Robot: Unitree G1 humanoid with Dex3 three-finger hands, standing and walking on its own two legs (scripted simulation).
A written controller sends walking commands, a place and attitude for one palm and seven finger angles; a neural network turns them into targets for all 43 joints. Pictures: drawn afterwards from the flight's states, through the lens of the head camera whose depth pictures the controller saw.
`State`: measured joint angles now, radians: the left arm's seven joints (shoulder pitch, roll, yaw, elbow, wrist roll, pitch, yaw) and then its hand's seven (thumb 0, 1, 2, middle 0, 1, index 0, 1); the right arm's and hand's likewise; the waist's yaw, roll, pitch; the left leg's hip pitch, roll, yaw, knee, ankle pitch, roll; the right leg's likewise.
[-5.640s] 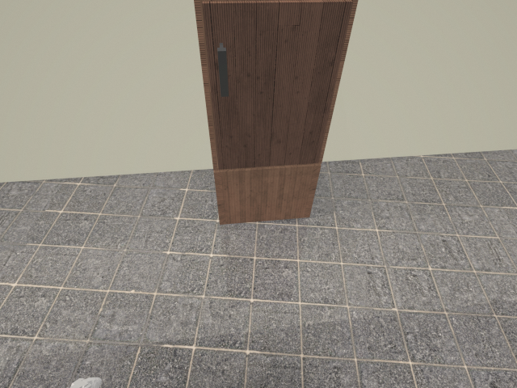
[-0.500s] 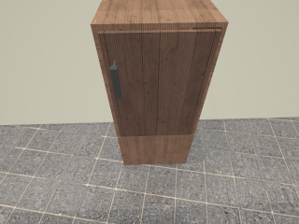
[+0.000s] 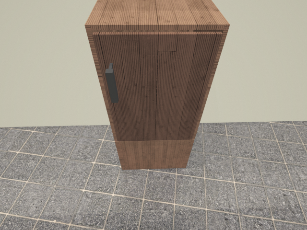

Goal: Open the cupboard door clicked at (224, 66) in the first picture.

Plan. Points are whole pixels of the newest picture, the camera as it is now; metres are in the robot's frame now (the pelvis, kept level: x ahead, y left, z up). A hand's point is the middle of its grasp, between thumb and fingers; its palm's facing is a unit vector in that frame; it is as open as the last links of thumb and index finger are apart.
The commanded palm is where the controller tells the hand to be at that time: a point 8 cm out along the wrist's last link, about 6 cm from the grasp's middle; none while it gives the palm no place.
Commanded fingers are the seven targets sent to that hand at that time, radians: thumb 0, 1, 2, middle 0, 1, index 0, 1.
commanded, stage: shuffle to correct the standing spot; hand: left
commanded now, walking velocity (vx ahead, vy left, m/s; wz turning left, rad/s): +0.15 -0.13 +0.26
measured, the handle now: (113, 83) +0.59 +0.19 +0.04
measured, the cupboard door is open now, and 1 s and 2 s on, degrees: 0 0 0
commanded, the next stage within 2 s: come to a stop and stand still in 0.12 s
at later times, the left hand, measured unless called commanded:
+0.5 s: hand out of the picture +0.03 +0.15 -0.18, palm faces +0.10 -0.98 -0.19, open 7.4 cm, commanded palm none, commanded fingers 0.00 0.90 0.90 -0.20 -0.30 -0.20 -0.30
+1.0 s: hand out of the picture +0.03 +0.20 -0.17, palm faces +0.07 -0.97 -0.23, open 7.4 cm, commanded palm none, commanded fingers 0.00 0.90 0.90 -0.20 -0.30 -0.20 -0.30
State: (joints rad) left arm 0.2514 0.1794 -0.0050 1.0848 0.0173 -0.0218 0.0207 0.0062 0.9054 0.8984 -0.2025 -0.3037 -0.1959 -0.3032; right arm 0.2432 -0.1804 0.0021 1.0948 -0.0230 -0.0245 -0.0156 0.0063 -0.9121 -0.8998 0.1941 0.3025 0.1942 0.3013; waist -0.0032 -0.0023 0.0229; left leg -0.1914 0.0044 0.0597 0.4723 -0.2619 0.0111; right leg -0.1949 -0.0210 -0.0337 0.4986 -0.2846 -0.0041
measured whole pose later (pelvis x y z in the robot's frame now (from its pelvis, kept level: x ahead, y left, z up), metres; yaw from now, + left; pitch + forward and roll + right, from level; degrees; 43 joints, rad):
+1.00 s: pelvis -0.03 +0.00 -0.01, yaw +3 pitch -4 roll -1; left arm 0.26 0.21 0.00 0.95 0.02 0.01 0.03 0.01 0.91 0.90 -0.20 -0.30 -0.20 -0.30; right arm 0.22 -0.19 -0.01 0.95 -0.03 0.00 -0.01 0.01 -0.91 -0.90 0.19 0.30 0.19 0.30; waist 0.00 0.00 0.01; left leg -0.28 0.00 0.06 0.56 -0.22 0.05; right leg -0.20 -0.02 -0.08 0.54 -0.29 -0.01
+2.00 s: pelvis -0.20 +0.03 +0.01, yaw +3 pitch -2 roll +0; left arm 0.47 0.15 0.03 1.09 0.02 0.01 0.04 0.01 0.91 0.90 -0.20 -0.30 -0.19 -0.30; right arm 0.36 -0.16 -0.07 1.04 -0.03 0.04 0.01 0.03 -0.94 -0.90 0.20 0.30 0.20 0.30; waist -0.01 -0.02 -0.04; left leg -0.53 -0.01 0.04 1.01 -0.25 0.00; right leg -0.08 0.03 -0.06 0.34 -0.23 -0.06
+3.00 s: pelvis -0.13 +0.02 +0.00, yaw +3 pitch +0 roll +0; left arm 0.30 0.15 0.00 1.13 0.01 -0.02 0.01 0.00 0.93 0.90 -0.20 -0.30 -0.19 -0.30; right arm 0.27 -0.15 0.00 1.11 -0.02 -0.02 -0.04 0.02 -0.94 -0.90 0.19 0.30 0.19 0.30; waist 0.01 -0.01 0.02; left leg -0.17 0.03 0.06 0.43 -0.25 -0.01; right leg -0.20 0.00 -0.08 0.44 -0.23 -0.03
